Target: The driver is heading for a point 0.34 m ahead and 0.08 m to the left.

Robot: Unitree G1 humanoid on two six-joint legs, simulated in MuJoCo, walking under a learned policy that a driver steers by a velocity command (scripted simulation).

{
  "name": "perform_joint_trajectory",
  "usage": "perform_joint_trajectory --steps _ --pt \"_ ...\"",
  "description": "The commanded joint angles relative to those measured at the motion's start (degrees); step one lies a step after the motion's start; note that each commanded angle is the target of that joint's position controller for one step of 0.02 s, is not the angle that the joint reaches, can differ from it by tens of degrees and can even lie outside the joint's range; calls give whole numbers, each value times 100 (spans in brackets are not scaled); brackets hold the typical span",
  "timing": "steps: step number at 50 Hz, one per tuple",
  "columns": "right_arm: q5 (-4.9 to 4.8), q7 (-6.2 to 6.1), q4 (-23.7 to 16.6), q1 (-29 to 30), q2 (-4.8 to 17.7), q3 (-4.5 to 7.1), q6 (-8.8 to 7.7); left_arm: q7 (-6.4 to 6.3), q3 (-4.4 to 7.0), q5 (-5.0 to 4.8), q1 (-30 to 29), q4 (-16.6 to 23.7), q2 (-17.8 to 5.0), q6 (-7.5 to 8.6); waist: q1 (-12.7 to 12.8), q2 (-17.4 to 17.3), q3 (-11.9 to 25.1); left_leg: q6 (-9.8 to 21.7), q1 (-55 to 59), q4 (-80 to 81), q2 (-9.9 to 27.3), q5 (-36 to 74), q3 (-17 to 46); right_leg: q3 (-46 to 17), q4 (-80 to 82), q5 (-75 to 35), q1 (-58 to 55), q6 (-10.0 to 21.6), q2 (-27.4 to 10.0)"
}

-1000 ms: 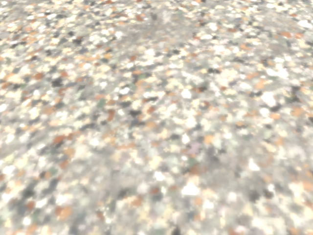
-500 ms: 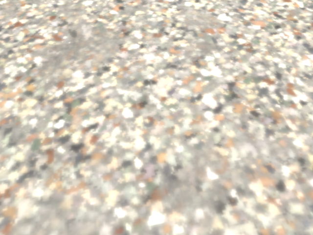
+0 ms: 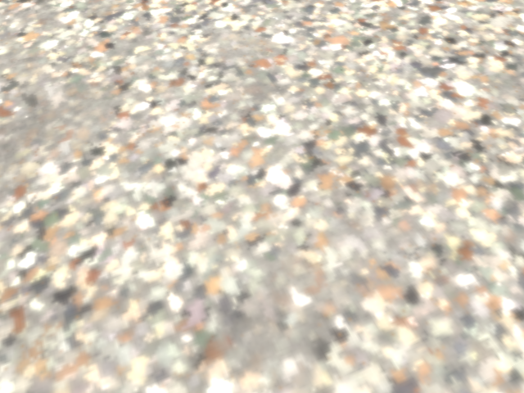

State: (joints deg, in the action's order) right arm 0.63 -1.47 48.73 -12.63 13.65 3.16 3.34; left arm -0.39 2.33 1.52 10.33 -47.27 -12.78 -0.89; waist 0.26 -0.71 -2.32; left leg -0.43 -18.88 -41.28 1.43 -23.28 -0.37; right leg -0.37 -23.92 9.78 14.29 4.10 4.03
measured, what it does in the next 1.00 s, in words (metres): steps on the spot: left foot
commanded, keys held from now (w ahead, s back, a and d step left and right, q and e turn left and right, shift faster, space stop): no key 0.98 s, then w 0.02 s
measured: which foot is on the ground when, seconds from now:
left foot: up 0.00-0.04, down 0.06-1.00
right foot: down 0.00-1.00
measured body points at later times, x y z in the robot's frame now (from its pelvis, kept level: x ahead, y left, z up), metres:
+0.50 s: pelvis +0.00 +0.03 +0.01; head +0.00 +0.03 +0.46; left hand +0.02 +0.28 -0.15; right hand +0.05 -0.21 -0.14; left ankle -0.01 +0.12 -0.74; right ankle +0.03 -0.08 -0.74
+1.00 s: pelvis +0.02 +0.04 +0.00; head +0.02 +0.04 +0.45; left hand +0.01 +0.26 -0.16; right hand +0.01 -0.19 -0.15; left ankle -0.01 +0.12 -0.74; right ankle +0.03 -0.08 -0.74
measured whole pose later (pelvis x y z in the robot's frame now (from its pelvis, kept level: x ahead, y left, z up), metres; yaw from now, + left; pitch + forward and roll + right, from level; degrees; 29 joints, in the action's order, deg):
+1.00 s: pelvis +0.02 +0.04 +0.00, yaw +0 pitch -1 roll +0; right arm 0.5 -2.1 63.7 -17.6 8.9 -0.9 -1.1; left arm -2.1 -0.6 0.3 14.7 -67.4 -9.3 0.1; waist 0.1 0.2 -1.4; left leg 2.8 -6.0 -21.0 -2.1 -13.7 -1.2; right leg -1.9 -20.6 9.7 9.5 0.2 1.3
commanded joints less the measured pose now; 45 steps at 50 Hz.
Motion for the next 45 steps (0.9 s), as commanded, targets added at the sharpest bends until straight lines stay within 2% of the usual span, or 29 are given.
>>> perform_joint_trajectory --steps 1,2,3,4,5,6,8,9,10,13,19,31,45 --pt "-27 -53 -172 -359 294 38 -119 -24 142 -21 -58 176 -821 24 -100 653 410 126 700 1191 -152 436 -175 -1351 512 -1018 -176 750 -1477" --pt "-2 -63 -101 -528 238 3 -179 -40 113 -62 -92 140 -767 17 -227 496 386 182 1211 2061 -95 1172 -116 -1316 413 -837 73 518 -1382" --pt "88 -81 -94 -558 410 4 -270 -43 44 -81 3 133 -552 38 -137 123 427 267 1581 2537 438 1389 541 -1218 219 -422 345 200 -1155" --pt "117 -79 -187 -294 848 51 -340 -22 5 -138 315 108 -337 49 244 -632 403 524 1423 2743 1269 1769 1456 -642 -45 323 443 -31 -514" --pt "48 -6 -206 120 743 25 -362 -23 -1 -101 188 -5 -398 5 243 -862 130 753 435 2771 1435 1655 1491 -413 92 574 -203 -127 -326" --pt "53 40 -243 354 512 -42 -395 -3 -3 -63 167 -96 -452 -5 293 -756 59 631 220 2812 1177 1255 1251 -469 233 213 -612 -146 -415" --pt "31 37 -121 153 495 -57 -418 19 31 -73 83 -221 -590 41 136 -769 30 362 241 2870 728 720 927 -582 348 -302 -816 -148 -548" --pt "2 10 -49 40 484 -65 -435 28 41 -62 138 -302 -629 64 107 -656 33 335 369 2874 652 707 846 -631 370 -404 -763 -149 -620" --pt "-15 -5 19 -43 496 -59 -439 19 22 -71 198 -394 -570 92 95 -509 31 333 534 2823 604 769 794 -647 412 -432 -668 -158 -653" --pt "-13 -10 178 -185 429 -75 -435 -34 -16 -88 275 -663 -468 126 28 -115 -26 373 754 2733 570 825 732 -698 578 -377 -488 -211 -686" --pt "-8 -6 476 -258 383 -102 -443 -77 -50 -97 365 -1077 -444 145 -21 91 -45 395 884 2653 487 958 643 -751 715 -384 -446 -230 -744" --pt "-14 -27 1013 -477 217 -226 -454 -140 -147 -107 605 -1638 -354 140 4 45 -70 392 883 2587 407 1243 570 -728 683 -501 -552 -199 -816" --pt "-13 -69 1383 -797 45 -323 -465 -179 -226 -120 720 -1933 -153 125 -5 51 -147 395 881 2511 376 1486 559 -656 586 -615 -551 -216 -829"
